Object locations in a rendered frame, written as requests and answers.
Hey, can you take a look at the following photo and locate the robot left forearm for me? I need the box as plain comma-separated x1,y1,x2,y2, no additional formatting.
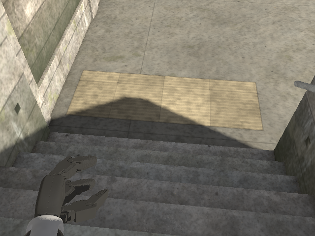
25,214,64,236

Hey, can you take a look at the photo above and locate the left robot hand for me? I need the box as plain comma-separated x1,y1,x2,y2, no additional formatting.
33,155,109,223

